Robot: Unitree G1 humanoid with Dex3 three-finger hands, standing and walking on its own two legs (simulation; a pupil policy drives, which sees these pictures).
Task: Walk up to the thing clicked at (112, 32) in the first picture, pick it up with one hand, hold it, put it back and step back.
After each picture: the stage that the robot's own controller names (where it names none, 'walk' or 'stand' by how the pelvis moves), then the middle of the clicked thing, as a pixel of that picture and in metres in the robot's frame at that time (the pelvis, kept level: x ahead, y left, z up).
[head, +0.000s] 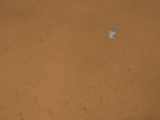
stand; (112, 33) +1.60 -0.37 -0.72
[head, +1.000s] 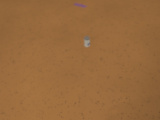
walk; (87, 41) +1.50 +0.08 -0.69
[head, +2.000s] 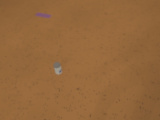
walk; (57, 68) +0.98 +0.32 -0.71
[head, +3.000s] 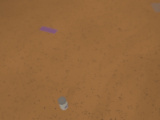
walk; (63, 103) +0.61 +0.24 -0.72
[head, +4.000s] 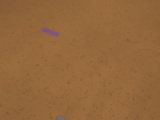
stand; out of the picture +0.42 +0.17 -0.70
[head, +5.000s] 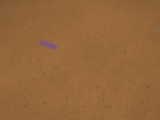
stand; out of the picture +0.37 +0.17 -0.72
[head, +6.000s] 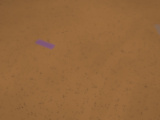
stand; out of the picture +0.35 +0.18 -0.72
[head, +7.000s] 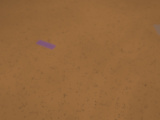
stand; out of the picture +0.38 +0.18 -0.73
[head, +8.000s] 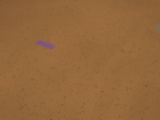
stand; out of the picture +0.36 +0.18 -0.73
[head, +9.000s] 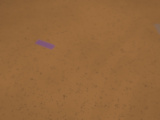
go down; out of the picture +0.36 +0.18 -0.73
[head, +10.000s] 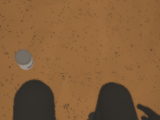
go down; (24, 60) +0.44 +0.23 -0.33
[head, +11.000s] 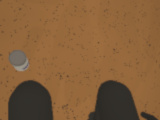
approach; (19, 61) +0.42 +0.25 -0.31
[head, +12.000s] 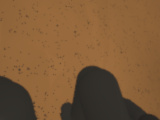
close in; out of the picture +0.40 +0.29 -0.22
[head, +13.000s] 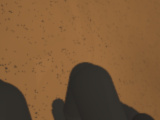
close; out of the picture +0.40 +0.29 -0.22
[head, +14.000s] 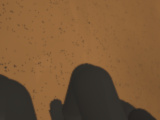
close; out of the picture +0.39 +0.29 -0.23
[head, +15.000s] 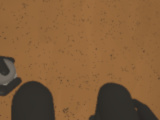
lift; (4, 76) +0.32 +0.26 -0.08
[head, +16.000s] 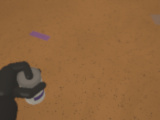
hold; (32, 86) +0.33 +0.17 +0.05
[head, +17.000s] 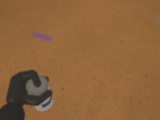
hold; (40, 94) +0.32 +0.16 +0.01
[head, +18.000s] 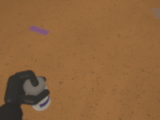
hold; (38, 94) +0.32 +0.17 -0.02
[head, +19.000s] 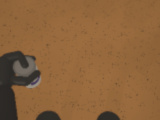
crouch; (28, 73) +0.39 +0.19 -0.07
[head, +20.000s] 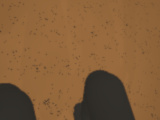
lower; out of the picture +0.43 +0.28 -0.17
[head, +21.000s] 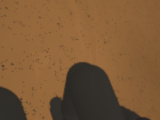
lower; out of the picture +0.42 +0.31 -0.23
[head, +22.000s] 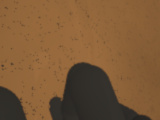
lower; out of the picture +0.41 +0.31 -0.23
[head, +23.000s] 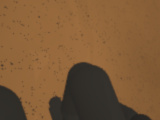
lower; out of the picture +0.41 +0.31 -0.23
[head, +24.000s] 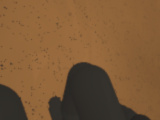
lower; out of the picture +0.41 +0.31 -0.23
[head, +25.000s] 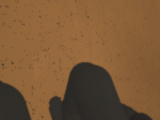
withdraw; out of the picture +0.40 +0.30 -0.23
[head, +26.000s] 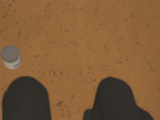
stand; (11, 58) +0.43 +0.26 -0.28
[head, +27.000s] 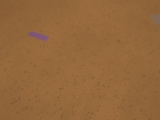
stand; out of the picture +0.37 +0.17 -0.64
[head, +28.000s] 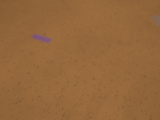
stand; out of the picture +0.39 +0.19 -0.67
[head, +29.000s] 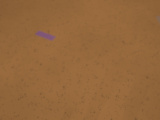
stand; out of the picture +0.39 +0.18 -0.67
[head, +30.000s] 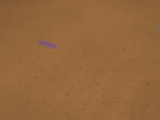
walk; out of the picture +0.40 +0.17 -0.72
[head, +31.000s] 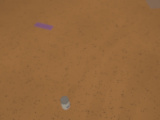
walk; (65, 102) +0.57 +0.21 -0.71
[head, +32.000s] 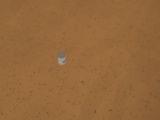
walk; (61, 58) +0.92 +0.16 -0.69
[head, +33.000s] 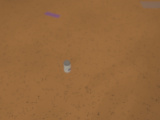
stand; (67, 66) +1.04 +0.17 -0.70
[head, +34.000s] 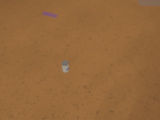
stand; (65, 66) +1.05 +0.18 -0.73
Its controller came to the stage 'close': yes
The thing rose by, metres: 0.71
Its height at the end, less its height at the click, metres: +0.00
